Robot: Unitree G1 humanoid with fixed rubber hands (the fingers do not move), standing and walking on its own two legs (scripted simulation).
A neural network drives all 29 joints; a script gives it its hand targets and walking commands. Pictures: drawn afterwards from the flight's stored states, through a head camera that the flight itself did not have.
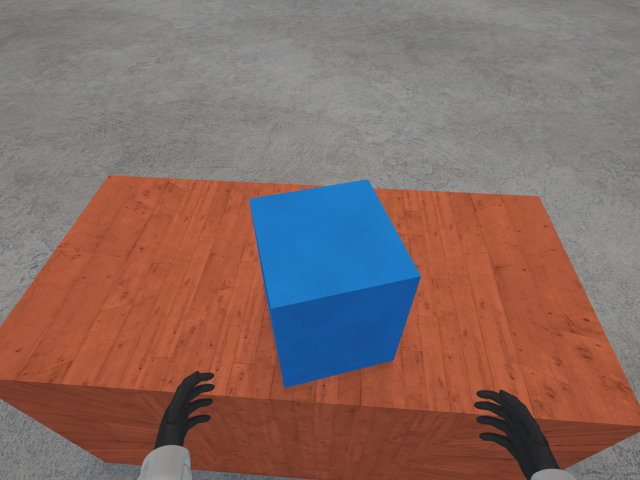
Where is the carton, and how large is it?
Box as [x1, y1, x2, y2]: [249, 179, 420, 387]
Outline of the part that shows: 367,179 249,199 266,297 284,387 392,360 394,357 420,275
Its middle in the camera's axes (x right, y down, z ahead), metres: +0.01 +0.08 +0.65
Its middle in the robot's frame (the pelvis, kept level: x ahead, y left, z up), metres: +0.42 +0.03 -0.05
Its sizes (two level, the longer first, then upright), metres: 0.210 0.200 0.250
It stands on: a pedestal, 0.60 m high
